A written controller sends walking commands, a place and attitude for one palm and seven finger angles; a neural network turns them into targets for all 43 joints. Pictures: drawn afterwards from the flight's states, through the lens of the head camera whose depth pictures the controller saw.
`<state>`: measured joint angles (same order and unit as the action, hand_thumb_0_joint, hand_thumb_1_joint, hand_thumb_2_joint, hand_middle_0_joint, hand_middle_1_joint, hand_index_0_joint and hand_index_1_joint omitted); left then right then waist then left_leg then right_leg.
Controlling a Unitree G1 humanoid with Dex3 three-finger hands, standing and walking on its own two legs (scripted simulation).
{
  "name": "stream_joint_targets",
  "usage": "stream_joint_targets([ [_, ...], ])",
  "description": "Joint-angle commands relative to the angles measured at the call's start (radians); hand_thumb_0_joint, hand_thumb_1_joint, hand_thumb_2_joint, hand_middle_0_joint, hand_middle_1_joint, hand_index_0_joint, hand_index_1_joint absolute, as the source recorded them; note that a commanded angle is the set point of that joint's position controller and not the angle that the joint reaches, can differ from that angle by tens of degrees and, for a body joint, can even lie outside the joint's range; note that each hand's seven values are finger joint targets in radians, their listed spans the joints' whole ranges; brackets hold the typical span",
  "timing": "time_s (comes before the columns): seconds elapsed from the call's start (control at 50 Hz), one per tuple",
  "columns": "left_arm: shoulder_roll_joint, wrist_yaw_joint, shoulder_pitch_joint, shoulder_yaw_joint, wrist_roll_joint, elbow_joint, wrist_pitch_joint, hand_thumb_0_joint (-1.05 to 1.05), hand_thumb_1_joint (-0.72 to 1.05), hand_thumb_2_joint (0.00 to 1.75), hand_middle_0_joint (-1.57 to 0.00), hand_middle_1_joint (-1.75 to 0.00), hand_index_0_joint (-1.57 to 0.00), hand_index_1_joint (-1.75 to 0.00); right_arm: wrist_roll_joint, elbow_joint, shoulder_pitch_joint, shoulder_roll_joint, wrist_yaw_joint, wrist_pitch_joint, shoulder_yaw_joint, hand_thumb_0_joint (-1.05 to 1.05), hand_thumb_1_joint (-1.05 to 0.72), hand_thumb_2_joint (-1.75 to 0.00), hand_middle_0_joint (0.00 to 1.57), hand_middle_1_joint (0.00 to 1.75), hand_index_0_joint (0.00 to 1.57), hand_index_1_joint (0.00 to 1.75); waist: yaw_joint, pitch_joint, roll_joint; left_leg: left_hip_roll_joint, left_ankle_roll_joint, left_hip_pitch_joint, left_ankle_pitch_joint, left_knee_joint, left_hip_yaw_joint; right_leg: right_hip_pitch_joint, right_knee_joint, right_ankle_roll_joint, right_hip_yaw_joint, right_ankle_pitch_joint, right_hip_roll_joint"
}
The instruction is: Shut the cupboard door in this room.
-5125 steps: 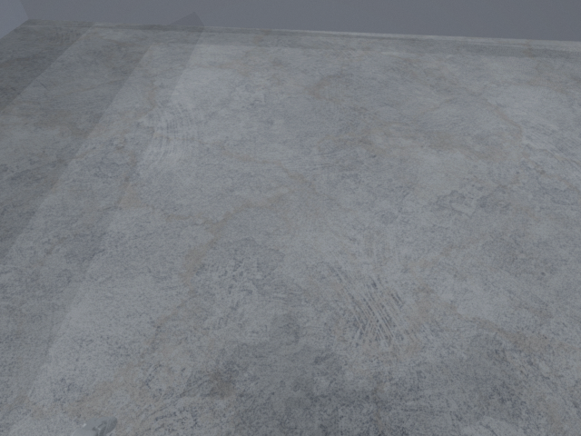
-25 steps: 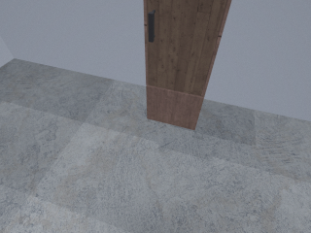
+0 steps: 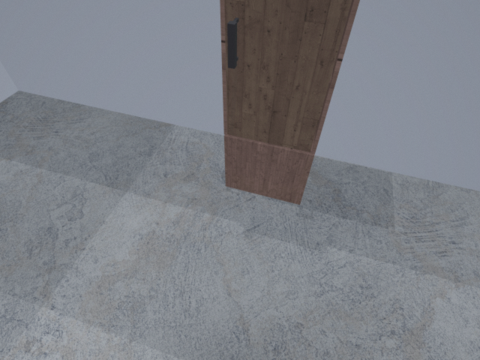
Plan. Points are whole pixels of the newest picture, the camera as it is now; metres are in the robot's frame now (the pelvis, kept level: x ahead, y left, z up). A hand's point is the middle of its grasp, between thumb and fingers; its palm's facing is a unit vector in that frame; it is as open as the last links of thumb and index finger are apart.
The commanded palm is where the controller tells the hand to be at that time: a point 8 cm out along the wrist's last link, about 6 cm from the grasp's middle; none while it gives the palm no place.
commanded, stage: look to check the result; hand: left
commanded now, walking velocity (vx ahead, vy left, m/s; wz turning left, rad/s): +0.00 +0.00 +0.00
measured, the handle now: (234, 43) +1.04 +0.07 +0.05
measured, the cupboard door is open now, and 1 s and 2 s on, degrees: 0 0 0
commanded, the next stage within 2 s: stand and wait in 0.02 s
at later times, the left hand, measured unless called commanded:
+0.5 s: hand out of the picture +0.01 +0.18 -0.17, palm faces +0.01 -0.97 -0.22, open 7.4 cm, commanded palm none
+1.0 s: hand out of the picture +0.03 +0.19 -0.17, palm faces +0.00 -0.97 -0.24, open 7.4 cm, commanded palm none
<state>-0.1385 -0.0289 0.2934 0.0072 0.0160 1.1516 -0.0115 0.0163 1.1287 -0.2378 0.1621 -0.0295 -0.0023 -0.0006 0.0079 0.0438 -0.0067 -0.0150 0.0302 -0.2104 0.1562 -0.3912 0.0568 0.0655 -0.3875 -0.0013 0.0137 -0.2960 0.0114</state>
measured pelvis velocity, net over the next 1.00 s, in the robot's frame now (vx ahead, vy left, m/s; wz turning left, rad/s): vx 0.02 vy -0.01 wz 0.00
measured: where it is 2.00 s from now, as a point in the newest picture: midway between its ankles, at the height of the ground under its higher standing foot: outside the picture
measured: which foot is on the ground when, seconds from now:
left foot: down 0.00-1.00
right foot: down 0.00-1.00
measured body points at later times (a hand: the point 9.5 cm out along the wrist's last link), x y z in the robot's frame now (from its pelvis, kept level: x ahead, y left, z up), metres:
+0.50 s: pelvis +0.01 -0.01 +0.00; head +0.03 -0.01 +0.45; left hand +0.01 +0.24 -0.16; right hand +0.03 -0.25 -0.16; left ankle +0.04 +0.10 -0.74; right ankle -0.05 -0.12 -0.74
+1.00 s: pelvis +0.02 -0.01 +0.00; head +0.03 -0.01 +0.45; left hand +0.03 +0.24 -0.15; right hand +0.05 -0.26 -0.15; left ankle +0.04 +0.10 -0.74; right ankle -0.05 -0.12 -0.74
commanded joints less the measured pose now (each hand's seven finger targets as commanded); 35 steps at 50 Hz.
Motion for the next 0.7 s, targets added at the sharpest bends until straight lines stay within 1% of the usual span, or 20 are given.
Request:
stream_joint_targets([
  [0.0, -0.124, -0.01, 0.078, 0.02, -0.004, -0.018, -0.006, 0.0, 0.9, 0.9, -0.2, -0.3, -0.2, -0.3, -0.004, -0.021, -0.054, 0.119, -0.01, 0.014, 0.021, 0.0, -0.9, -0.9, 0.2, 0.3, 0.2, 0.3, 0.001, 0.028, 0.008, 0.114, 0.005, 0.084, -0.128, 0.055, -0.123, 0.111, 0.092, 0.03, -0.075, 0.144, 0.086],
  [0.06, -0.132, -0.009, 0.068, 0.023, -0.004, -0.02, -0.006, 0.0, 0.9, 0.9, -0.2, -0.3, -0.2, -0.3, -0.004, -0.02, -0.046, 0.128, -0.01, 0.017, 0.022, 0.0, -0.9, -0.9, 0.2, 0.3, 0.2, 0.3, -0.001, 0.022, 0.014, 0.115, 0.005, 0.092, -0.139, 0.057, -0.122, 0.102, 0.093, 0.028, -0.071, 0.152, 0.089],
  [0.08, -0.141, -0.009, 0.067, 0.024, -0.004, -0.023, -0.007, 0.0, 0.9, 0.9, -0.2, -0.3, -0.2, -0.3, -0.006, -0.023, -0.043, 0.136, -0.01, 0.016, 0.022, 0.0, -0.9, -0.9, 0.2, 0.3, 0.2, 0.3, -0.002, 0.019, -0.002, 0.116, 0.006, 0.095, -0.15, 0.052, -0.124, 0.1, 0.094, 0.029, -0.073, 0.162, 0.086],
  [0.12, -0.139, -0.008, 0.06, 0.023, -0.004, -0.023, -0.007, 0.0, 0.9, 0.9, -0.2, -0.3, -0.2, -0.3, -0.004, -0.021, -0.038, 0.136, -0.01, 0.016, 0.022, 0.0, -0.9, -0.9, 0.2, 0.3, 0.2, 0.3, 0.0, 0.028, 0.004, 0.116, 0.005, 0.093, -0.141, 0.057, -0.121, 0.101, 0.098, 0.029, -0.073, 0.158, 0.09],
  [0.14, -0.145, -0.008, 0.059, 0.023, -0.005, -0.025, -0.008, 0.0, 0.9, 0.9, -0.2, -0.3, -0.2, -0.3, -0.004, -0.021, -0.035, 0.138, -0.01, 0.016, 0.022, 0.0, -0.9, -0.9, 0.2, 0.3, 0.2, 0.3, -0.001, 0.029, -0.005, 0.117, 0.005, 0.093, -0.146, 0.056, -0.12, 0.099, 0.1, 0.03, -0.075, 0.167, 0.09],
  [0.16, -0.148, -0.008, 0.056, 0.024, -0.004, -0.026, -0.009, 0.0, 0.9, 0.9, -0.2, -0.3, -0.2, -0.3, -0.004, -0.022, -0.035, 0.145, -0.009, 0.016, 0.024, 0.0, -0.9, -0.9, 0.2, 0.3, 0.2, 0.3, 0.0, 0.017, -0.004, 0.116, 0.004, 0.097, -0.151, 0.055, -0.12, 0.091, 0.1, 0.029, -0.077, 0.172, 0.089],
  [0.22, -0.157, -0.008, 0.048, 0.024, -0.005, -0.029, -0.009, 0.0, 0.9, 0.9, -0.2, -0.3, -0.2, -0.3, -0.005, -0.021, -0.029, 0.147, -0.009, 0.016, 0.023, 0.0, -0.9, -0.9, 0.2, 0.3, 0.2, 0.3, -0.001, 0.018, -0.006, 0.118, 0.003, 0.096, -0.162, 0.053, -0.118, 0.084, 0.102, 0.03, -0.074, 0.186, 0.092],
  [0.24, -0.16, -0.008, 0.049, 0.025, -0.005, -0.029, -0.01, 0.0, 0.9, 0.9, -0.2, -0.3, -0.2, -0.3, -0.004, -0.021, -0.025, 0.151, -0.009, 0.017, 0.023, 0.0, -0.9, -0.9, 0.2, 0.3, 0.2, 0.3, -0.002, 0.008, 0.0, 0.117, 0.003, 0.102, -0.172, 0.05, -0.118, 0.077, 0.101, 0.031, -0.076, 0.201, 0.094],
  [0.28, -0.166, -0.008, 0.045, 0.025, -0.004, -0.031, -0.011, 0.0, 0.9, 0.9, -0.2, -0.3, -0.2, -0.3, -0.006, -0.023, -0.022, 0.158, -0.008, 0.015, 0.025, 0.0, -0.9, -0.9, 0.2, 0.3, 0.2, 0.3, -0.001, 0.011, -0.017, 0.118, 0.003, 0.101, -0.166, 0.049, -0.122, 0.078, 0.105, 0.032, -0.077, 0.2, 0.092],
  [0.34, -0.172, -0.006, 0.038, 0.024, -0.006, -0.032, -0.01, 0.0, 0.9, 0.9, -0.2, -0.3, -0.2, -0.3, -0.005, -0.02, -0.014, 0.161, -0.007, 0.015, 0.023, 0.0, -0.9, -0.9, 0.2, 0.3, 0.2, 0.3, -0.001, 0.019, 0.002, 0.119, 0.001, 0.101, -0.155, 0.056, -0.117, 0.078, 0.11, 0.032, -0.077, 0.19, 0.096],
  [0.42, -0.182, -0.006, 0.028, 0.025, -0.006, -0.034, -0.011, 0.0, 0.9, 0.9, -0.2, -0.3, -0.2, -0.3, -0.005, -0.022, -0.005, 0.171, -0.007, 0.015, 0.025, 0.0, -0.9, -0.9, 0.2, 0.3, 0.2, 0.3, 0.0, 0.011, -0.003, 0.119, 0.001, 0.108, -0.168, 0.053, -0.121, 0.07, 0.112, 0.033, -0.079, 0.206, 0.095],
  [0.46, -0.185, -0.005, 0.026, 0.024, -0.006, -0.033, -0.012, 0.0, 0.9, 0.9, -0.2, -0.3, -0.2, -0.3, -0.005, -0.022, 0.002, 0.176, -0.007, 0.015, 0.024, 0.0, -0.9, -0.9, 0.2, 0.3, 0.2, 0.3, 0.0, 0.007, 0.006, 0.121, 0.0, 0.116, -0.167, 0.054, -0.118, 0.07, 0.114, 0.034, -0.08, 0.21, 0.097],
  [0.48, -0.188, -0.005, 0.025, 0.025, -0.005, -0.034, -0.012, 0.0, 0.9, 0.9, -0.2, -0.3, -0.2, -0.3, -0.006, -0.024, 0.001, 0.179, -0.006, 0.014, 0.026, 0.0, -0.9, -0.9, 0.2, 0.3, 0.2, 0.3, -0.001, 0.004, -0.002, 0.121, 0.001, 0.117, -0.167, 0.054, -0.12, 0.069, 0.116, 0.034, -0.08, 0.207, 0.096],
  [0.5, -0.188, -0.005, 0.022, 0.025, -0.005, -0.034, -0.011, 0.0, 0.9, 0.9, -0.2, -0.3, -0.2, -0.3, -0.005, -0.025, 0.008, 0.181, -0.007, 0.016, 0.025, 0.0, -0.9, -0.9, 0.2, 0.3, 0.2, 0.3, 0.0, 0.01, 0.011, 0.121, 0.0, 0.117, -0.169, 0.056, -0.119, 0.071, 0.116, 0.034, -0.082, 0.208, 0.098],
  [0.58, -0.198, -0.004, 0.018, 0.027, -0.004, -0.034, -0.011, 0.0, 0.9, 0.9, -0.2, -0.3, -0.2, -0.3, -0.006, -0.026, 0.012, 0.191, -0.007, 0.016, 0.026, 0.0, -0.9, -0.9, 0.2, 0.3, 0.2, 0.3, -0.002, 0.0, 0.007, 0.123, 0.0, 0.122, -0.182, 0.055, -0.12, 0.062, 0.118, 0.033, -0.079, 0.218, 0.097],
  [0.6, -0.196, -0.004, 0.013, 0.026, -0.005, -0.032, -0.011, 0.0, 0.9, 0.9, -0.2, -0.3, -0.2, -0.3, -0.006, -0.024, 0.014, 0.187, -0.007, 0.016, 0.025, 0.0, -0.9, -0.9, 0.2, 0.3, 0.2, 0.3, 0.0, 0.01, 0.003, 0.125, 0.0, 0.12, -0.174, 0.061, -0.119, 0.066, 0.12, 0.032, -0.078, 0.21, 0.099],
  [0.62, -0.198, -0.003, 0.013, 0.026, -0.005, -0.033, -0.011, 0.0, 0.9, 0.9, -0.2, -0.3, -0.2, -0.3, -0.005, -0.025, 0.017, 0.191, -0.007, 0.016, 0.025, 0.0, -0.9, -0.9, 0.2, 0.3, 0.2, 0.3, 0.0, 0.008, 0.008, 0.124, -0.001, 0.121, -0.168, 0.061, -0.12, 0.065, 0.122, 0.032, -0.083, 0.206, 0.098],
  [0.68, -0.203, -0.003, 0.013, 0.026, -0.005, -0.032, -0.011, 0.0, 0.9, 0.9, -0.2, -0.3, -0.2, -0.3, -0.007, -0.026, 0.022, 0.197, -0.007, 0.015, 0.026, 0.0, -0.9, -0.9, 0.2, 0.3, 0.2, 0.3, -0.002, 0.01, -0.002, 0.125, -0.001, 0.124, -0.168, 0.062, -0.122, 0.067, 0.126, 0.032, -0.079, 0.203, 0.099],
])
